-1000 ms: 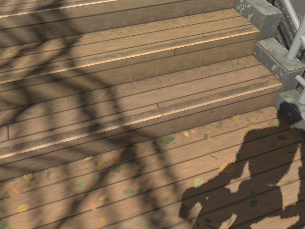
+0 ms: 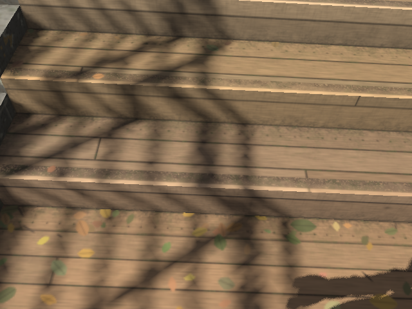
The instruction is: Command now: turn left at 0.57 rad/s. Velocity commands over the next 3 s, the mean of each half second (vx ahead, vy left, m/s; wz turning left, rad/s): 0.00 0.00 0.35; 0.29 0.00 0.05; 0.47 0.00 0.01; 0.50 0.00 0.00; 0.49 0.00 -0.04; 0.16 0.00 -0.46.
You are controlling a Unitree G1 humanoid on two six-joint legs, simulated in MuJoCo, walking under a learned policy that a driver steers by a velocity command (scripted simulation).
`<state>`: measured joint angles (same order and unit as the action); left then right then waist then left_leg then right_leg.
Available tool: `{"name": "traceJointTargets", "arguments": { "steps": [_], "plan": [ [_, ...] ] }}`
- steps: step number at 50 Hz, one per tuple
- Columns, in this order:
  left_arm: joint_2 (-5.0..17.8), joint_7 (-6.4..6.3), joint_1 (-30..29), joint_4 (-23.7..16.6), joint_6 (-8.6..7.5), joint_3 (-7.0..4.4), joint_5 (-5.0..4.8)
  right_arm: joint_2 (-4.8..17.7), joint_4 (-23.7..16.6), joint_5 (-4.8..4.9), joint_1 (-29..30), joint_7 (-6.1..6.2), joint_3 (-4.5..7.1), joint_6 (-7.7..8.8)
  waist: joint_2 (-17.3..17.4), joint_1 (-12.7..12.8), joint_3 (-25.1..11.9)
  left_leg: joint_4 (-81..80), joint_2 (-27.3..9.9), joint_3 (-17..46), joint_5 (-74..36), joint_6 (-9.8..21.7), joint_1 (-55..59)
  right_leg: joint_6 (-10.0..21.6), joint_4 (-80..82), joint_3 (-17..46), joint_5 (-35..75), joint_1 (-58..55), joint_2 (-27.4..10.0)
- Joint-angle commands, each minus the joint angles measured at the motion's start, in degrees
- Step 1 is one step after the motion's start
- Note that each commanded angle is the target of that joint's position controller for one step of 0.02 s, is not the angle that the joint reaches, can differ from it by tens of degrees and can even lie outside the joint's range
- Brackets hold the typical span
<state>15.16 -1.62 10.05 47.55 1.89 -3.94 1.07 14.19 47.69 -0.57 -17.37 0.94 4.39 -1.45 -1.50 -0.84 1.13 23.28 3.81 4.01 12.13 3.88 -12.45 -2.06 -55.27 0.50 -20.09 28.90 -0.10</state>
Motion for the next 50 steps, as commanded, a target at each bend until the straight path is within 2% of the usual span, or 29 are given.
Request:
{"name": "traceJointTargets", "arguments": {
  "steps": [1,6,9,10,11,12,13,14,15,16,18,22,25,27,28,29,30,31,33,35,40,43,44,45,46,47,48,49,50],
  "plan": [
    [3.6,-0.34,-3.1,-5.3,-0.46,-0.26,-0.33,9.1,-3.1,-0.19,-3.0,0.28,2.25,0.39,8.9,-1.6,-2.9,-3.1,-14.6,15.6,-23.6,11.1,10.9,-0.4,4.1,0.8,-2.0,6.2,0.1],
    [4.4,-0.72,-2.3,-7.7,-1.08,0.23,-1.10,11.2,-5.3,-0.60,0.2,-0.33,2.97,-0.26,9.7,-1.5,-3.8,-0.1,-14.0,20.1,-27.0,10.2,6.5,1.1,13.0,1.1,-4.0,-3.1,2.0],
    [4.0,-1.12,4.6,-6.7,-1.88,0.44,-1.02,10.5,-6.7,0.09,5.7,-0.55,2.66,-0.64,9.1,2.6,-4.2,3.4,-10.5,19.1,-23.1,5.1,0.6,2.4,30.0,-0.3,5.2,-16.5,2.4],
    [5.5,-1.49,5.5,-6.7,-2.46,0.14,-0.19,8.6,-7.1,0.39,5.6,-0.39,2.05,-0.52,5.9,2.7,-4.4,6.5,-7.5,17.4,-13.7,1.9,-3.9,3.3,36.9,3.4,9.4,-22.5,-1.5],
    [9.6,-1.77,4.9,-8.0,-2.75,-0.20,0.76,3.5,-7.5,0.05,1.9,-0.35,0.72,-0.41,-7.9,0.3,-5.7,17.6,-0.3,9.3,6.9,-1.3,-9.9,6.0,42.2,19.0,12.0,-27.4,-16.7],
    [13.7,-1.29,3.2,-8.5,-2.19,-1.00,0.26,6.4,-7.9,-0.40,1.3,0.10,1.51,-0.69,-13.7,0.4,-3.9,24.9,6.2,2.9,24.4,-2.3,-16.2,14.0,41.0,28.1,23.2,-23.4,-23.1],
    [11.2,-0.84,3.8,-8.6,-2.13,-0.59,0.15,8.6,-7.0,-1.27,1.2,0.16,1.88,-0.89,-8.7,0.7,-3.2,32.9,3.4,5.1,23.6,-2.4,-15.5,17.0,41.3,27.6,22.3,-21.0,-22.8],
    [7.7,-0.53,1.1,-8.8,-2.35,0.45,-0.27,9.0,-5.9,-0.99,2.2,-0.21,2.08,-1.02,-4.3,-0.3,-0.7,35.4,2.2,6.1,19.1,-2.7,-14.6,15.7,41.0,21.5,19.9,-18.4,-18.7],
    [6.2,-0.35,-1.8,-9.3,-2.38,0.94,-0.12,8.5,-5.1,-0.59,1.7,-0.68,2.00,-1.16,-4.1,-1.7,0.2,35.8,1.9,5.4,15.5,-3.5,-13.3,13.4,40.7,15.7,20.5,-17.4,-14.5],
    [5.8,-0.53,-2.3,-9.2,-2.67,1.13,-0.09,7.8,-4.9,-0.69,1.5,-1.19,1.74,-1.34,-6.6,-1.8,-0.4,35.4,1.6,4.5,13.1,-4.1,-12.7,12.4,40.3,12.4,23.9,-18.5,-12.4],
    [5.5,-0.58,-0.6,-8.4,-3.06,1.30,-0.03,6.9,-4.1,-0.53,1.7,-1.56,1.15,-1.55,-6.9,-0.8,-2.0,32.7,2.0,3.2,11.8,-5.5,-11.1,12.2,38.6,8.7,31.3,-21.2,-10.5],
    [6.1,-0.19,2.1,-6.6,-3.07,1.31,-0.10,4.8,-4.1,-0.11,5.5,-1.19,-0.50,-2.20,-7.7,1.4,-2.9,18.7,-0.3,-0.3,13.1,-5.9,-6.0,13.0,36.9,8.3,30.7,-23.8,-11.0],
    [7.5,0.26,3.6,-5.2,-2.22,0.85,0.22,5.1,-3.3,0.33,5.9,-0.55,-1.02,-2.10,-9.0,2.2,-2.4,8.1,-0.5,-3.2,10.8,-4.5,-1.3,13.4,35.2,9.8,30.4,-23.1,-11.0],
    [7.4,0.53,4.3,-4.1,-1.71,0.88,-0.15,4.1,-1.4,-0.44,2.7,-0.16,-1.71,-1.13,-6.2,0.4,-3.4,-4.8,-0.3,-4.6,2.6,-2.5,8.5,10.9,35.7,10.0,10.9,-17.9,-9.4],
    [7.1,0.66,4.9,-3.9,-1.63,0.79,-0.13,5.9,-0.9,-1.36,2.1,0.09,-1.46,-0.33,-3.8,0.4,-2.8,-3.4,-2.3,-1.4,5.2,-0.9,13.5,9.3,35.5,10.5,-1.6,-11.7,-8.3],
    [4.9,1.11,2.5,-5.4,-1.63,1.32,0.03,8.2,-0.6,-2.21,-0.9,0.30,-1.31,0.47,2.4,-1.2,-2.2,-5.8,-10.1,8.2,16.1,2.1,17.6,8.0,29.4,7.7,-11.9,-3.3,-5.4],
    [3.8,1.33,-1.6,-7.6,-1.61,1.66,-0.43,13.9,0.6,-1.15,-2.9,0.05,0.44,0.43,14.5,-2.6,3.0,-13.2,-17.3,22.0,32.7,7.7,11.8,6.0,20.7,-2.1,-10.2,4.0,3.2],
    [6.6,1.51,-5.7,-8.6,-1.71,1.03,0.63,13.2,1.1,-1.22,-3.8,-0.30,0.66,0.70,14.9,-5.2,8.9,-18.8,-22.3,28.1,35.7,11.2,8.0,5.7,12.2,-2.6,-8.4,7.0,1.4],
    [7.4,2.38,-3.4,-7.8,-2.49,0.26,0.18,9.9,1.1,-1.08,-1.4,-0.48,-0.28,1.80,10.4,-2.0,9.5,-20.0,-20.6,24.6,28.2,11.1,8.7,5.5,5.5,0.4,-5.1,9.2,-1.0],
    [6.7,3.58,-1.0,-6.4,-3.34,0.09,0.85,8.9,1.2,-0.61,0.0,-0.39,-0.49,3.12,9.0,-0.4,6.3,-18.9,-17.0,17.2,17.2,9.3,11.3,4.9,5.6,-0.5,-0.9,7.1,-2.0],
    [4.4,4.57,-5.3,-7.8,-3.37,0.73,0.50,9.7,2.8,-0.60,-1.6,-0.97,0.06,4.81,10.2,-1.4,4.9,-16.5,-14.8,9.5,10.0,7.7,6.2,3.8,16.9,-3.2,3.2,-2.7,-1.8],
    [4.9,3.97,0.0,-6.1,-3.50,0.30,0.28,11.2,2.9,-0.39,-0.5,-1.33,0.57,4.81,7.5,1.7,4.5,-12.1,-14.8,7.8,9.5,6.6,-1.9,4.7,24.8,-5.5,6.8,-17.1,0.1],
    [5.9,3.40,4.9,-4.2,-3.92,-0.22,0.54,10.6,3.0,-0.57,-0.7,-1.35,0.41,4.82,5.1,3.7,3.4,-7.2,-13.2,6.3,7.1,5.7,-5.4,4.9,26.4,-5.6,5.8,-24.4,1.5],
    [8.3,2.54,13.0,-1.6,-4.68,-1.16,0.78,8.8,2.8,-0.99,-0.4,-1.43,-0.26,5.06,0.5,7.4,0.2,4.2,-9.8,2.7,1.9,4.2,-9.8,5.8,29.3,-1.5,2.2,-34.3,-1.0],
    [15.7,1.76,20.6,-0.9,-5.34,-2.69,1.77,2.9,-0.4,-0.10,0.8,-1.79,-2.03,5.41,-15.6,10.3,-4.8,25.9,-1.9,-5.2,10.0,0.7,-20.6,10.4,41.7,23.5,-18.4,-42.2,-17.4],
    [16.5,2.03,22.1,0.6,-5.10,-2.74,0.99,6.2,-0.7,-0.94,1.4,-1.69,-1.13,5.28,-14.4,8.6,-3.3,36.8,0.9,-1.0,18.9,1.3,-26.3,14.3,49.9,41.9,-29.0,-36.7,-23.0],
    [13.2,2.30,15.1,-0.8,-4.90,-1.81,0.52,7.9,-0.5,-1.19,1.5,-1.99,-0.63,5.05,-7.2,4.3,2.3,41.2,-3.7,1.4,14.5,2.7,-28.1,14.4,49.0,36.3,-29.8,-31.2,-22.1],
    [9.7,2.67,9.9,-2.1,-5.20,-0.92,0.15,8.1,0.4,-1.08,1.7,-2.82,-0.63,5.14,-3.2,2.2,4.4,40.1,-6.1,0.8,9.1,2.8,-26.4,13.4,48.4,29.3,-22.0,-26.8,-19.0],
    [7.9,2.74,7.7,-2.6,-5.67,-0.29,0.14,7.2,1.0,-0.90,1.4,-3.33,-0.70,5.20,-2.9,0.9,4.1,37.6,-7.8,-0.3,5.7,2.3,-24.2,12.1,49.0,22.9,-13.6,-25.1,-16.1]
  ]
}}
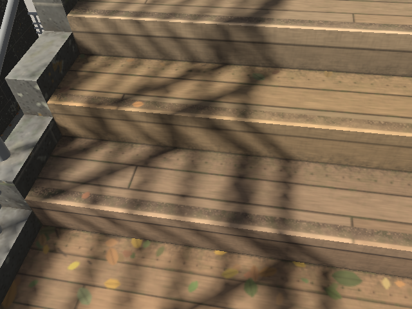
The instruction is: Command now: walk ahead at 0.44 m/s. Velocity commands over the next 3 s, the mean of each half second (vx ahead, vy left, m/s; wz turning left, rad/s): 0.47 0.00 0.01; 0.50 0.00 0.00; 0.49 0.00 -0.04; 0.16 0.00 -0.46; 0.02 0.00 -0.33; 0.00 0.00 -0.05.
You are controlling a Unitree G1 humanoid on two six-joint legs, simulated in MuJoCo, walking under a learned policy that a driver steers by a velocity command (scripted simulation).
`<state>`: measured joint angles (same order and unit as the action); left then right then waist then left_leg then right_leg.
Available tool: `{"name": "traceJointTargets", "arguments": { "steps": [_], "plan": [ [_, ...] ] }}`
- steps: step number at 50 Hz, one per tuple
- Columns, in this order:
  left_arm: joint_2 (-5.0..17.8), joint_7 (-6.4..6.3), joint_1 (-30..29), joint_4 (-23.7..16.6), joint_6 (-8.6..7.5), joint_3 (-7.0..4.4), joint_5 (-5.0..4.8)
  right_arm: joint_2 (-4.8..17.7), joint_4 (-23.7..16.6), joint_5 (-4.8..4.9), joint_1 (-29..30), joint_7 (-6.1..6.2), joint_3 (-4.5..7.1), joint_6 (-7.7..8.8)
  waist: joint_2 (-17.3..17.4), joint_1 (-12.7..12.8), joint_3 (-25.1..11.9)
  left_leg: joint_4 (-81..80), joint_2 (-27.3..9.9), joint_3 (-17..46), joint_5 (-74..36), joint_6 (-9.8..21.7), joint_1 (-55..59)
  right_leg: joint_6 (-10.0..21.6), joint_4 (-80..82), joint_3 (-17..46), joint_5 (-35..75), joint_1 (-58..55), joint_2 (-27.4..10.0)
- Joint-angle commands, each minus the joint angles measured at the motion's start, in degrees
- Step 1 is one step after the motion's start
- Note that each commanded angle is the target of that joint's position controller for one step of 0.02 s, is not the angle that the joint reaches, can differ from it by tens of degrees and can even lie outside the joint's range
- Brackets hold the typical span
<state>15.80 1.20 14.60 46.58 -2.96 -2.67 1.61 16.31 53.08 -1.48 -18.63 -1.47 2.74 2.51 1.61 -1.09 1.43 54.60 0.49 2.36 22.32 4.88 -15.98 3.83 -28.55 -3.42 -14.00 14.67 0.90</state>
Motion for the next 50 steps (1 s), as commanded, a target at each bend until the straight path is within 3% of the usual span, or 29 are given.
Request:
{"name": "traceJointTargets", "arguments": {
  "steps": [1,4,9,14,17,18,19,20,21,22,23,24,25,26,28,30,34,35,37,39,41,43,44,45,46,47,48,49,50],
  "plan": [
    [6.2,-0.25,3.1,-1.3,-1.36,-1.12,-0.50,4.5,-3.8,-0.55,2.5,-1.14,0.76,0.98,-6.4,0.8,3.2,5.1,-5.2,0.3,-7.1,0.5,-19.2,5.6,22.6,22.3,-11.8,-10.5,-14.9],
    [5.6,-0.23,7.1,1.6,-2.60,-0.85,-0.94,2.9,-3.7,-0.70,4.7,-1.69,0.17,0.29,-6.0,0.8,2.3,4.6,-5.7,-2.0,-12.3,-1.3,-20.7,5.9,22.4,14.7,5.8,-12.7,-12.8],
    [4.1,-0.29,11.7,5.3,-2.79,-0.35,-1.23,1.6,-7.4,-0.68,16.4,-1.80,-0.73,0.15,-5.3,2.7,4.6,-5.7,-5.8,-5.1,-18.7,-3.8,-25.7,6.9,22.9,8.5,18.8,-14.4,-11.1],
    [5.1,-0.92,13.5,8.0,-3.21,-0.45,-0.91,0.8,-9.8,-0.22,23.7,-1.49,-1.60,0.57,-5.4,3.8,5.4,-20.5,-2.9,-7.5,-23.1,-2.3,-17.4,6.1,22.1,5.6,28.2,-14.8,-11.5],
    [5.8,-1.42,11.9,9.1,-3.18,-0.57,-0.87,2.2,-9.2,-0.35,20.2,-0.51,-1.04,1.10,-6.1,1.2,3.1,-23.8,-0.5,-7.8,-18.8,0.8,-11.3,5.0,15.4,4.9,45.2,-19.6,-13.0],
    [6.3,-1.58,10.9,9.2,-2.91,-0.66,-0.54,3.3,-7.6,-0.42,15.2,0.13,-0.49,1.41,-6.8,-1.0,-0.1,-24.4,1.2,-8.2,-16.1,1.9,-6.3,4.3,8.8,4.4,53.0,-21.0,-12.7],
    [6.4,-1.64,10.2,9.3,-2.48,-0.59,-0.48,4.4,-4.7,-0.70,6.6,0.76,0.09,1.93,-5.9,-4.5,-4.9,-27.5,2.7,-8.9,-16.9,3.5,3.1,3.3,-1.5,3.3,55.8,-20.1,-11.2],
    [5.6,-1.65,10.4,8.9,-2.39,-0.14,-0.71,7.0,-2.3,-1.74,-2.3,1.48,1.03,2.48,-4.5,-7.8,-10.3,-27.4,-2.7,-3.9,-16.4,5.4,16.9,2.7,-14.4,2.5,44.1,-11.4,-9.5],
    [-0.7,-1.19,16.5,7.0,-2.45,1.43,-2.69,13.4,-1.9,-3.28,-8.6,2.16,2.83,2.53,8.2,-5.8,-19.2,-27.9,-20.9,21.1,-13.2,12.4,35.5,0.2,-37.4,-1.0,14.0,8.5,-1.7],
    [2.8,-1.39,16.7,8.5,-2.24,0.30,-1.97,12.0,-1.5,-1.13,-6.8,1.36,2.91,1.82,8.0,-4.9,-21.9,-36.8,-25.3,38.1,-11.3,15.0,35.4,0.8,-47.7,4.8,-15.5,16.6,3.9],
    [4.9,-1.46,10.8,7.3,-2.04,-0.44,-1.12,9.6,-2.4,0.44,0.5,1.06,2.40,1.66,3.4,-2.1,-11.5,-38.7,-21.7,28.5,-6.0,12.4,26.3,1.7,-48.0,7.4,-9.2,20.0,-0.8],
    [3.7,-1.14,7.4,6.7,-2.45,-0.04,-0.98,5.7,-3.1,0.78,5.1,0.85,1.36,1.91,1.1,-1.0,-5.5,-41.3,-19.3,21.1,-8.5,11.0,17.3,1.7,-44.7,6.7,-4.5,18.8,-3.1],
    [2.5,-0.94,6.2,7.0,-2.27,0.14,-0.81,3.7,-2.7,0.73,6.4,0.85,0.76,2.34,0.5,0.5,-2.0,-43.3,-16.7,15.6,-14.0,9.1,11.6,1.6,-41.4,6.4,-2.6,16.6,-4.9],
    [1.9,-0.74,6.6,7.2,-1.47,0.32,0.12,2.5,-1.7,0.97,6.5,0.98,0.29,2.68,1.0,2.1,-0.5,-44.5,-14.4,11.3,-20.7,7.8,7.4,0.7,-39.5,5.9,-2.1,13.7,-5.6],
    [0.4,-0.26,8.0,8.1,-0.30,0.64,0.73,2.1,-0.2,0.79,4.6,0.86,0.06,3.78,1.0,3.2,-1.8,-44.8,-12.9,6.3,-31.0,7.9,5.6,-0.4,-38.3,4.7,-1.6,10.8,-5.3],
    [0.3,0.13,5.2,7.2,0.14,0.63,0.81,3.4,1.1,1.14,3.5,0.65,0.28,4.50,1.1,3.8,-1.5,-45.5,-11.7,2.9,-34.0,8.0,5.8,-1.2,-35.2,3.8,0.5,13.1,-5.8],
    [0.1,0.47,-5.5,3.8,-0.02,1.06,0.72,3.4,2.7,1.17,1.0,0.80,-0.02,4.07,2.0,1.6,1.1,-46.7,-8.9,-1.1,-33.1,6.4,5.8,-3.2,-20.7,0.8,7.6,15.3,-6.2],
    [-1.8,0.10,-3.5,5.0,0.29,1.65,0.38,2.7,3.4,0.48,-0.9,0.95,-0.11,3.68,4.5,1.7,-1.0,-45.6,-9.0,-2.0,-31.2,6.9,6.6,-3.2,-21.8,-0.9,6.2,13.0,-5.4],
    [-1.3,-0.51,-7.2,4.0,0.35,1.90,0.21,2.4,3.9,0.39,-2.7,1.32,-0.28,3.45,3.2,0.4,0.5,-45.3,-9.9,-1.3,-30.7,7.6,6.5,-2.9,-18.0,-1.6,6.4,12.6,-5.2],
    [-0.7,-1.31,-8.8,2.8,0.20,1.67,1.03,2.5,5.1,-0.15,-6.2,2.04,-0.37,3.02,2.6,-0.3,0.3,-43.0,-15.3,4.6,-33.7,10.5,15.9,-1.1,-24.7,-1.1,0.4,21.6,-5.8],
    [-0.9,-1.47,-10.4,1.8,-0.32,1.57,1.10,3.0,6.1,-0.54,-9.1,2.55,-0.29,2.64,2.1,-0.8,1.2,-40.1,-17.4,6.3,-39.8,11.6,24.6,0.0,-30.8,-0.7,-5.7,31.0,-6.2],
    [-1.6,-1.67,-11.2,1.0,-0.67,1.83,0.37,3.3,6.0,-1.15,-8.3,2.92,-0.25,2.48,1.8,0.3,1.1,-36.7,-17.1,4.5,-51.9,10.5,27.6,0.9,-32.0,-0.4,-9.7,32.3,-5.8],
    [-1.9,-1.88,-8.0,1.6,-0.86,1.90,-0.21,2.6,4.8,-1.14,-4.0,3.00,-0.60,2.39,1.2,3.2,0.1,-33.7,-14.9,0.6,-62.2,8.6,23.0,1.7,-25.9,-0.7,-9.2,23.7,-4.8],
    [-1.2,-2.14,-2.2,3.5,-1.20,1.47,-0.64,2.2,3.5,-0.80,-0.5,2.84,-0.82,2.46,0.5,6.1,-2.7,-27.7,-12.0,-2.1,-72.6,6.9,17.7,2.5,-16.8,-1.5,-5.9,10.5,-2.1],
    [-0.7,-2.50,5.8,5.6,-1.49,0.66,-0.94,4.0,3.2,0.26,1.4,2.72,-0.31,2.48,3.6,9.7,-5.0,-19.2,-10.6,-1.7,-75.4,6.4,14.4,2.6,-6.8,-1.0,2.8,-0.4,-1.0],
    [-0.6,-3.07,15.0,9.3,-1.86,0.14,-0.80,5.1,2.4,2.28,5.7,2.35,0.30,2.38,2.2,14.3,-5.7,-7.2,-7.0,-3.7,-68.0,4.9,8.4,2.2,6.9,-4.5,16.4,-12.0,1.5],
    [4.9,-3.41,21.6,12.5,-2.02,-1.51,0.44,3.3,0.2,2.88,10.2,1.63,0.11,3.34,-6.8,15.8,-4.2,14.2,0.4,-5.4,-29.4,1.2,-7.9,4.5,9.2,4.1,32.1,-23.2,-6.4],
    [7.6,-3.00,21.4,13.1,-2.17,-1.64,0.28,-4.1,-0.8,1.88,6.7,2.21,-1.17,3.75,-16.9,8.8,-3.2,33.1,6.8,0.4,1.0,0.1,-21.9,4.2,3.9,20.7,77.6,-28.1,-17.8],
    [6.7,-2.60,17.8,12.1,-1.99,-1.26,0.01,-6.2,0.9,2.65,-4.1,2.56,-1.38,3.15,-12.5,3.1,-9.9,38.4,5.6,6.6,-1.6,0.3,-23.1,11.1,6.2,23.0,68.5,-26.4,-23.3]
  ]
}}
Over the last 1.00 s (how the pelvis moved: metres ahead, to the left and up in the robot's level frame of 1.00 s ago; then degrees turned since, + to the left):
0.13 -0.07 -0.01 9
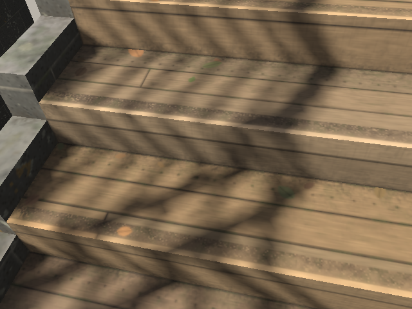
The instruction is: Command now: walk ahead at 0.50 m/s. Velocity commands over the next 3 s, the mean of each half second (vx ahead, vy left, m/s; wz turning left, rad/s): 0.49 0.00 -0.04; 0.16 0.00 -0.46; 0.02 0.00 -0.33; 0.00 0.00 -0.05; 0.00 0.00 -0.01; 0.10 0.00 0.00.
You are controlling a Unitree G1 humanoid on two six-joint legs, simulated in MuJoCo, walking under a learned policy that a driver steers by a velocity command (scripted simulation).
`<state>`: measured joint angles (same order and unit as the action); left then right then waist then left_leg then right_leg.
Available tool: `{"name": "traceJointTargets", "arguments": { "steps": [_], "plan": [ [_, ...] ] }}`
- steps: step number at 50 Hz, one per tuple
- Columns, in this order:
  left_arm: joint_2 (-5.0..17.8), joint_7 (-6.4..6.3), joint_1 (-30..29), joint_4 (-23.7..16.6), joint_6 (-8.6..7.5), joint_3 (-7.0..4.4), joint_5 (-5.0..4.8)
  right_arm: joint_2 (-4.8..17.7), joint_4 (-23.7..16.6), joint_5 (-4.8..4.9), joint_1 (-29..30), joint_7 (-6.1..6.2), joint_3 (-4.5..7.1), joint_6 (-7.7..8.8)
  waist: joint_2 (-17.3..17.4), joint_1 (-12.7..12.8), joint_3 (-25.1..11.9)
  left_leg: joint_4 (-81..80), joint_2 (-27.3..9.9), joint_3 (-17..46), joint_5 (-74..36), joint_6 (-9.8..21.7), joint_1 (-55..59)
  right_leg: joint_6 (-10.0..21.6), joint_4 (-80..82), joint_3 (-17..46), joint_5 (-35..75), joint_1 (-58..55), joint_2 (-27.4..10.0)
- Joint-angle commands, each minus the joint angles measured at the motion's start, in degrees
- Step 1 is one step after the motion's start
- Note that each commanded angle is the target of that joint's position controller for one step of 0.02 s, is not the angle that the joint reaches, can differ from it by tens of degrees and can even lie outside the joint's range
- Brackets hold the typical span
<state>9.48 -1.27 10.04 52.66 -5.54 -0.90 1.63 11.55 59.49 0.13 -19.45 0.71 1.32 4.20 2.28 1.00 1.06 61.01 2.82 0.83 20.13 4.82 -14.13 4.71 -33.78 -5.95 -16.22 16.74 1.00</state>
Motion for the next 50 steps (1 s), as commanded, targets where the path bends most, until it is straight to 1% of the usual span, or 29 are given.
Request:
{"name": "traceJointTargets", "arguments": {
  "steps": [1,2,4,6,11,13,14,15,17,18,19,20,21,22,24,25,27,30,33,38,41,42,43,45,46,47,48,49,50],
  "plan": [
    [8.5,0.47,14.8,4.2,1.24,-2.39,-0.23,0.7,-5.1,-0.26,-2.5,0.46,0.38,0.65,-8.5,-1.4,-5.1,37.4,0.9,3.6,-0.2,-0.3,-27.1,12.9,15.0,25.6,45.1,-21.5,-22.1],
    [5.8,0.89,11.7,3.8,1.49,-1.49,0.19,1.8,-7.0,-1.22,2.4,0.22,0.77,-0.03,-6.0,-1.7,0.3,46.1,0.2,0.6,1.6,0.1,-34.7,12.2,17.9,24.1,29.5,-17.6,-20.3],
    [3.7,1.29,14.1,6.2,1.34,-0.28,0.02,-2.4,-11.6,-2.66,9.6,-0.72,-0.64,-1.60,-3.6,-2.1,4.2,55.6,-0.9,1.5,3.2,1.5,-45.2,8.1,19.1,18.7,18.3,-11.5,-17.4],
    [3.7,1.59,19.9,9.8,0.78,0.11,0.19,-6.7,-16.8,-2.00,16.7,-0.46,-2.67,-2.75,-5.8,-0.6,5.2,67.0,0.4,-1.1,6.9,3.0,-55.1,6.4,21.1,16.2,12.0,-8.7,-15.6],
    [3.1,1.23,22.8,13.7,0.17,2.30,-1.44,-7.2,-30.5,-1.60,30.9,0.92,-6.25,-2.98,-3.5,-2.7,7.9,53.7,-4.2,-5.0,9.1,2.9,-63.2,1.8,27.9,10.3,5.1,-3.2,-11.4],
    [3.3,-0.20,23.6,13.0,0.74,2.79,-2.42,-4.0,-32.3,-1.73,31.9,0.04,-6.58,-3.24,-2.4,-1.0,5.3,34.2,-4.0,-15.3,5.5,0.3,-47.3,4.2,34.8,7.7,33.1,0.4,-8.4],
    [3.6,-1.40,23.2,13.2,1.31,2.72,-3.61,-6.4,-32.2,-1.12,32.1,0.24,-7.72,-3.56,-2.1,-1.3,-0.1,22.6,-3.2,-15.5,3.8,0.4,-31.2,3.8,36.8,5.1,48.4,2.5,-8.6],
    [6.2,-1.72,22.2,10.5,0.53,2.25,-3.59,-4.8,-30.0,-0.21,26.9,0.57,-7.14,-3.52,-2.8,-2.9,-6.5,14.5,-0.1,-16.2,2.1,0.3,-18.1,4.1,30.7,3.9,78.1,-1.0,-9.2],
    [15.3,-1.73,21.9,9.3,-0.26,-0.85,-2.72,-1.4,-23.4,0.35,7.8,1.11,-4.83,-4.47,-17.1,-11.1,-21.5,9.1,3.6,-12.2,5.4,3.4,-10.4,5.5,11.4,3.8,110.4,-20.8,-15.2],
    [15.9,-1.06,19.6,7.9,-0.41,-1.95,-3.36,1.0,-20.8,-0.93,1.8,0.36,-3.64,-3.74,-16.6,-13.4,-24.4,0.9,4.4,-9.5,7.9,5.4,-6.0,6.2,-0.9,3.2,109.1,-24.6,-16.1],
    [12.3,-0.17,21.0,6.4,-1.18,-2.17,-3.32,4.3,-17.3,-2.09,-1.4,0.04,-1.90,-2.79,-10.5,-12.3,-26.0,-7.6,-1.4,5.7,13.5,8.8,3.4,6.0,-15.9,4.6,92.4,-13.5,-12.7],
    [7.7,2.39,19.7,3.3,-1.03,-1.97,-2.17,11.0,-14.7,-2.57,-3.9,0.50,0.76,-3.67,8.6,-12.0,-24.1,-32.7,-16.7,40.1,19.9,15.9,9.9,2.4,-41.3,5.1,33.4,7.5,1.1],
    [6.0,3.23,17.0,2.1,-0.69,-2.89,1.27,11.7,-14.1,-1.82,3.2,0.86,2.21,-4.58,7.6,-9.5,-22.8,-47.1,-20.3,58.6,30.1,16.4,4.6,1.6,-70.6,15.7,12.5,15.2,5.0],
    [3.0,2.92,13.4,-3.8,-0.09,-2.46,2.64,8.9,-12.6,-0.51,10.6,0.21,1.78,-3.49,-0.6,-2.5,-10.8,-47.4,-21.0,48.9,34.5,13.5,-5.5,1.6,-79.4,16.3,12.3,22.9,1.7],
    [-1.0,0.38,7.2,-8.6,1.13,-1.17,1.52,-1.1,-5.2,-1.60,7.4,0.26,-0.28,-0.99,-9.5,0.7,5.6,-41.1,-18.3,26.7,14.1,8.7,-15.1,3.2,-82.7,13.6,7.8,33.7,-0.5],
    [-2.8,-0.21,9.5,-8.4,1.95,-0.48,0.25,-4.8,-2.2,-2.43,6.3,0.14,-1.00,-0.22,-8.5,2.6,6.3,-40.2,-15.6,18.5,3.6,6.7,-14.7,3.3,-84.4,14.1,5.5,36.3,-0.2],
    [-4.5,-0.43,12.5,-7.9,3.05,0.45,-0.82,-6.0,1.0,-2.26,1.9,-0.55,-1.17,1.31,-6.8,4.3,5.7,-39.4,-13.8,7.4,-12.8,3.4,-10.4,3.7,-82.4,15.5,5.2,40.4,0.1],
    [-2.3,-0.68,9.5,-9.0,4.33,-0.26,-0.76,-3.0,0.3,-2.31,1.5,-0.31,-1.19,3.04,-4.4,4.3,3.7,-41.2,-13.3,-2.8,-29.0,1.4,-10.1,1.6,-70.7,12.1,8.2,39.5,1.7],
    [-3.9,-2.50,1.3,-12.4,5.35,-0.20,-0.42,2.7,0.9,-2.28,-6.8,-0.46,-0.08,4.23,3.6,0.7,-0.7,-42.7,-17.2,-2.6,-39.7,3.8,4.4,1.2,-91.3,6.9,0.9,54.1,3.5],
    [-4.0,-2.24,-14.3,-21.9,6.45,1.49,0.48,1.7,0.6,-1.82,-12.4,1.08,-0.31,2.43,0.7,0.0,3.1,-46.1,-15.5,-7.2,-28.0,1.1,12.1,1.1,-79.9,4.8,-7.3,63.0,-1.5],
    [-3.9,-1.02,-16.0,-24.5,7.76,1.75,0.77,4.0,-0.6,-2.12,-13.5,3.36,0.43,1.59,4.4,-0.9,-0.3,-47.3,-15.7,-8.3,-37.9,3.2,19.0,-1.1,-69.3,0.7,-7.1,60.5,-3.8],
    [-5.0,0.01,-15.9,-25.1,8.30,2.76,-0.34,8.3,-2.1,-1.28,-11.9,4.07,1.77,0.97,5.9,-0.8,-2.5,-51.7,-17.2,-10.8,-43.5,4.7,20.2,0.1,-56.3,-2.1,-12.6,52.7,-6.2],
    [-4.8,0.42,-18.4,-25.5,8.71,2.88,-0.89,7.9,-2.4,-0.97,-13.5,4.45,2.01,0.40,4.5,-2.9,-2.3,-53.1,-18.1,-10.9,-47.3,5.2,20.7,1.1,-49.1,-4.5,-14.1,47.0,-5.6],
    [-4.0,0.46,-9.9,-21.7,9.20,2.03,-2.09,9.9,-6.4,0.18,-9.2,4.74,2.39,-0.20,5.8,0.2,-7.7,-42.3,-18.9,-16.4,-86.2,3.3,20.2,3.9,-39.5,-11.0,-20.2,28.4,1.0],
    [-0.6,0.21,-1.7,-20.6,8.91,1.14,-1.03,11.5,-8.0,1.45,-7.0,4.02,2.78,-0.33,10.8,3.2,-13.6,-31.6,-20.8,-15.6,-104.9,3.1,19.4,6.1,-36.5,-9.5,-15.1,17.5,3.1],
    [3.0,0.39,6.1,-19.3,8.01,-0.15,-0.45,14.9,-10.1,2.09,-6.3,2.38,3.39,-0.30,12.4,7.4,-20.6,-15.6,-19.3,-15.6,-104.8,1.2,14.7,8.3,-28.1,-1.9,-12.9,3.2,5.8],
    [7.4,-0.25,9.4,-17.5,7.87,-2.09,-1.21,13.5,-14.9,1.14,-1.4,0.46,3.27,0.33,2.7,10.0,-20.5,4.4,-12.5,-14.2,-78.3,-2.9,-8.3,13.1,-14.0,19.3,-15.6,-8.9,-1.0],
    [14.7,-0.84,3.2,-19.7,8.62,-4.99,-0.46,11.6,-20.0,0.20,5.1,-1.42,3.42,0.53,-15.3,8.7,-24.0,33.2,2.5,-7.4,-6.6,-6.4,-22.0,20.4,9.1,53.4,-4.5,-10.0,-13.5],
    [14.3,-1.34,-4.0,-21.5,8.96,-5.53,0.40,4.5,-22.0,-2.31,1.9,-2.12,1.85,0.34,-11.2,2.6,-24.4,45.4,-0.8,5.6,-6.7,-5.0,-24.5,19.2,12.4,54.9,-4.0,-4.4,-15.7]
  ]
}}
Over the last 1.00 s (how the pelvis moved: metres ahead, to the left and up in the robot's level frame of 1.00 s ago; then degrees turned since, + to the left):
0.52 -0.01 -0.01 0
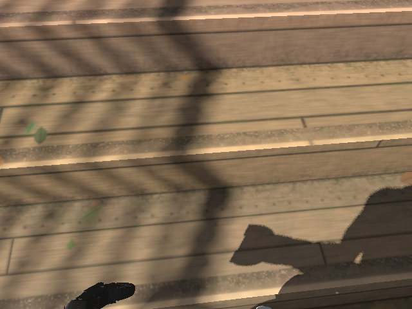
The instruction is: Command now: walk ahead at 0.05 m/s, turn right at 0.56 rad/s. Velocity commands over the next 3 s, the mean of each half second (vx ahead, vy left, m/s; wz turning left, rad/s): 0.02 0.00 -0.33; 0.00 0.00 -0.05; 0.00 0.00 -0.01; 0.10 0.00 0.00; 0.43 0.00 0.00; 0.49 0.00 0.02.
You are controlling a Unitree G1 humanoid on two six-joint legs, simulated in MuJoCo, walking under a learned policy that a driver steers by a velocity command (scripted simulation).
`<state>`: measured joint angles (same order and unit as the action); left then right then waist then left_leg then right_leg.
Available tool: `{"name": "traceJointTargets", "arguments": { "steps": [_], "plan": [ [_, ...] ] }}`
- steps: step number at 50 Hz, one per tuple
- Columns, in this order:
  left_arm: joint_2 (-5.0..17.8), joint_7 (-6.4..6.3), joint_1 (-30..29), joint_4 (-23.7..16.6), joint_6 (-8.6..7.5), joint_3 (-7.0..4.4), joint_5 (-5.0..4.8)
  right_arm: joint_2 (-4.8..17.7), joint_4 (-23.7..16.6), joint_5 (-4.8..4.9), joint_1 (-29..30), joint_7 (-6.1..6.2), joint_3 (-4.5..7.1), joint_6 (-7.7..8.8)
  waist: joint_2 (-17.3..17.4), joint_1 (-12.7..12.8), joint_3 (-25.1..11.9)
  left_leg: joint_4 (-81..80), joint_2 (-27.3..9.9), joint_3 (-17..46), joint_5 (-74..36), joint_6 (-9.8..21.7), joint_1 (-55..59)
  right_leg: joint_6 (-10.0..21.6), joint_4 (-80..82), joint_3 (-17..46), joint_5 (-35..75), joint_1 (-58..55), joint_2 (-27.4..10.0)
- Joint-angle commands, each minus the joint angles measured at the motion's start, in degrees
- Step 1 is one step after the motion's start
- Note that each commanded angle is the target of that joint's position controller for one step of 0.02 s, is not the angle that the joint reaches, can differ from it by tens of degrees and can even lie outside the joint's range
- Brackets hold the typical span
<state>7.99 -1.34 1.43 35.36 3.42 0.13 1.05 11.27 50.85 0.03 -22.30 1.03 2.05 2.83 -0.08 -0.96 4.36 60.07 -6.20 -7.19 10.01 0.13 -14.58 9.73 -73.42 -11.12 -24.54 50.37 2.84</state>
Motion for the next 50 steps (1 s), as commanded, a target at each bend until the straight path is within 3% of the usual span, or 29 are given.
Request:
{"name": "traceJointTargets", "arguments": {
  "steps": [1,2,3,4,5,8,9,11,12,13,17,19,20,23,25,27,28,29,30,31,32,33,34,35,37,39,44,50],
  "plan": [
    [11.7,-1.47,3.0,-2.6,-0.27,-5.57,1.15,2.9,-14.9,-2.14,6.0,-1.83,0.65,0.56,-2.2,2.1,-20.6,46.8,6.9,13.3,-1.0,0.0,-25.2,11.1,50.0,54.4,-6.9,-28.6,-16.0],
    [7.6,-1.79,2.5,0.6,-0.74,-4.59,0.83,1.5,-15.9,-2.91,7.1,-0.23,0.63,-0.57,2.6,-1.0,-8.5,44.2,5.2,12.0,-3.4,0.8,-28.1,6.6,44.7,46.2,-10.6,-17.3,-13.5],
    [4.7,-1.89,2.0,2.8,-1.36,-3.56,0.84,-0.5,-16.3,-3.81,6.0,1.04,-0.13,-1.36,2.8,-3.6,-2.6,41.8,4.4,12.4,-3.9,1.4,-29.7,3.8,41.3,39.2,-8.7,-10.9,-9.8],
    [3.3,-1.28,1.0,3.1,-2.25,-3.16,1.10,-1.7,-16.2,-4.05,3.5,2.03,-0.39,-2.16,-0.9,-4.7,-2.5,46.9,5.4,11.7,-2.9,2.0,-31.1,3.3,41.5,35.4,-6.1,-10.2,-8.2],
    [3.5,-0.86,2.3,4.2,-3.24,-2.88,0.84,-2.1,-16.6,-3.81,3.3,2.45,-0.80,-2.83,-1.3,-5.0,-2.3,48.1,5.4,11.0,-3.4,2.2,-32.8,2.9,41.2,32.2,-1.3,-10.2,-7.1],
    [7.0,-0.34,6.9,6.9,-4.76,-3.32,0.18,-3.0,-18.7,-3.22,6.3,3.33,-1.34,-3.35,-1.8,-4.4,-4.6,43.8,3.9,12.2,-3.3,0.9,-37.6,0.9,41.2,26.3,8.7,-17.0,-5.6],
    [7.5,-1.01,5.1,4.4,-4.32,-3.16,-0.05,-1.6,-18.5,-3.17,6.6,3.32,-1.02,-3.98,-1.6,-4.0,-5.2,36.3,2.7,11.4,-3.8,-0.6,-36.2,0.5,41.5,25.4,13.9,-18.9,-5.5],
    [7.5,-2.49,7.4,2.7,-3.88,-2.81,-0.26,-1.2,-19.7,-2.71,11.8,3.31,-0.70,-4.50,-1.9,-0.6,-7.6,35.7,2.8,10.2,-4.7,-2.8,-39.1,1.1,42.7,29.7,18.1,-25.6,-7.5],
    [7.9,-2.84,8.5,1.6,-3.75,-3.08,-0.72,0.5,-18.7,-2.41,10.9,3.16,-0.11,-4.96,-1.7,0.9,-9.5,35.1,2.4,9.2,-5.2,-3.4,-39.9,-0.2,44.1,31.4,20.9,-30.2,-8.5],
    [8.2,-3.06,7.6,0.5,-4.09,-3.28,0.45,-0.2,-17.6,-2.29,9.6,3.37,0.21,-4.96,-3.6,0.7,-12.1,40.6,3.4,8.5,-6.0,-3.3,-38.5,0.7,43.9,32.5,24.4,-30.9,-9.8],
    [6.3,-3.33,11.1,-0.2,-4.98,-2.90,0.17,-1.6,-16.5,-1.95,13.1,3.09,0.30,-5.52,-2.7,2.9,-9.0,40.7,3.8,9.6,-6.8,-3.1,-40.9,1.7,45.0,33.3,17.9,-34.6,-10.3],
    [5.5,-4.01,12.4,-0.4,-5.64,-2.98,0.26,-1.2,-15.8,-2.44,13.0,2.42,0.54,-5.11,-3.3,3.5,-8.2,37.3,4.2,10.1,-5.7,-3.1,-40.3,2.9,45.6,33.7,22.9,-37.1,-11.3],
    [5.3,-4.38,13.0,-0.4,-5.89,-3.02,0.32,-1.1,-15.2,-2.21,12.5,2.25,0.70,-5.16,-3.9,3.5,-8.5,35.4,4.5,10.2,-4.4,-3.3,-38.9,3.8,45.7,33.3,25.8,-38.6,-11.6],
    [4.6,-4.52,11.9,-0.9,-6.69,-3.03,0.83,-1.0,-13.3,-1.19,11.7,1.62,0.69,-5.28,-4.6,2.3,-9.6,20.3,3.9,9.1,0.4,-3.3,-31.5,4.9,46.3,31.1,32.8,-40.7,-12.2],
    [4.7,-4.39,12.7,-1.1,-6.40,-3.01,1.07,-2.2,-13.7,-0.22,13.2,1.42,-0.01,-5.19,-7.6,2.2,-9.2,0.9,3.9,7.6,9.9,-2.5,-22.4,3.5,47.8,27.7,37.2,-40.5,-11.2],
    [6.7,-3.29,16.7,0.4,-5.78,-3.94,1.86,-1.6,-12.8,1.04,11.5,1.83,-0.01,-5.12,-12.5,4.1,-8.8,-14.7,6.5,4.4,20.8,-1.6,-12.5,4.1,48.8,26.7,47.5,-41.5,-11.8],
    [6.7,-2.76,17.8,1.2,-5.63,-4.06,1.77,-0.8,-11.7,1.42,8.5,2.33,0.33,-4.83,-12.8,3.8,-9.5,-21.4,6.7,4.5,17.6,-0.9,-8.4,4.1,48.3,27.4,51.4,-43.3,-12.8],
    [5.0,-2.46,16.8,1.6,-5.66,-3.56,0.62,-1.4,-9.5,1.34,4.1,2.50,0.34,-3.91,-10.3,1.8,-9.9,-32.9,5.7,5.4,5.2,0.3,-0.6,2.3,47.6,27.2,50.7,-41.9,-12.8],
    [4.5,-1.86,17.5,3.0,-5.80,-3.54,-0.58,-1.6,-8.3,0.60,2.6,2.68,0.43,-3.06,-7.0,0.9,-8.8,-41.9,5.6,6.1,-3.4,0.8,4.5,0.1,46.1,25.6,44.3,-39.9,-10.6],
    [2.1,-0.93,19.7,3.8,-6.08,-3.36,-1.03,0.6,-8.6,-1.44,2.5,3.11,0.87,-1.86,1.9,2.0,-9.2,-43.1,-1.2,14.3,-16.4,1.4,11.9,-3.4,40.4,23.3,27.6,-33.1,-7.5],
    [-0.4,-0.02,23.2,4.0,-5.97,-2.81,-2.13,1.8,-9.5,-1.98,4.7,2.93,0.40,-1.45,12.6,4.9,-11.2,-36.9,-9.8,20.6,-45.0,7.8,16.6,-6.2,39.8,18.2,2.6,-25.4,-2.9],
    [0.2,0.11,21.0,5.5,-5.21,-2.67,-1.99,-1.5,-10.5,-1.55,5.9,2.48,-0.42,-0.86,12.6,2.7,-12.9,-37.9,-11.7,21.4,-40.5,12.4,10.0,-7.7,41.3,16.4,3.4,-32.2,-3.9],
    [0.1,0.20,19.4,6.5,-4.92,-2.62,-1.61,-3.0,-10.5,-1.24,7.8,2.36,-0.93,-0.43,9.7,3.5,-11.2,-39.2,-8.0,19.0,-30.5,10.5,6.8,-7.9,45.6,16.7,7.4,-35.9,-4.5],
    [0.9,0.21,17.4,6.9,-4.84,-2.73,-1.04,-2.2,-10.7,-0.94,8.5,2.45,-0.72,-0.34,8.1,3.1,-9.0,-39.7,-4.3,16.8,-20.9,7.5,5.4,-7.7,48.9,17.1,11.5,-36.7,-4.4],
    [3.3,0.45,17.2,8.3,-4.46,-3.40,0.18,-0.3,-9.6,-0.80,5.1,2.82,0.00,-0.18,5.9,1.7,-6.0,-41.8,-1.2,14.2,-11.5,5.0,6.0,-7.7,50.8,17.7,15.9,-35.6,-5.2],
    [3.2,0.17,18.5,10.3,-4.66,-3.40,-0.17,0.6,-8.7,-0.89,3.2,2.93,0.54,-0.23,3.7,1.4,-4.6,-41.8,-0.7,13.4,-11.6,4.8,8.2,-7.6,52.5,17.6,17.1,-34.1,-5.6],
    [2.1,-0.35,20.7,13.9,-4.95,-3.47,-0.44,-0.6,-7.4,-0.83,2.3,2.66,0.56,0.14,0.8,1.8,-4.8,-41.9,-1.1,13.5,-14.1,5.7,10.4,-8.2,53.9,17.4,16.7,-35.1,-6.2],
    [2.2,-1.14,21.5,16.1,-4.60,-3.21,-0.25,-0.8,-4.4,-0.73,0.7,2.76,0.52,-0.10,-0.1,1.5,-3.0,-43.4,-0.7,13.7,-12.7,5.5,10.1,-8.9,54.1,17.2,17.3,-35.6,-6.7]
  ]
}}
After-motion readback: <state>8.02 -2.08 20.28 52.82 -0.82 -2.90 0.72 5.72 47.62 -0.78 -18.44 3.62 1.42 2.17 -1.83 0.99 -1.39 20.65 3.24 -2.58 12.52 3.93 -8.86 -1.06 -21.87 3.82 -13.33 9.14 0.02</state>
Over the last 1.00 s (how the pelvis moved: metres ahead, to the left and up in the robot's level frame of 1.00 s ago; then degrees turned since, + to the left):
0.42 -0.07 0.21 -18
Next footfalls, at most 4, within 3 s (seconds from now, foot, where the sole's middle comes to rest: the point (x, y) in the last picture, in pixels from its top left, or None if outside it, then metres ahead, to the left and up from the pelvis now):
0.62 left None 0.21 0.15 -0.64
2.10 right None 0.24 -0.06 -0.64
2.48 left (196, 243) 0.51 0.03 -0.47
2.98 right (271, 109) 0.83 -0.17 -0.30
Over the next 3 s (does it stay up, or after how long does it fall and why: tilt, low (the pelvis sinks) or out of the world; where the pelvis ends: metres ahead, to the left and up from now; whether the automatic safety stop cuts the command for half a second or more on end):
stays up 0.66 -0.08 0.33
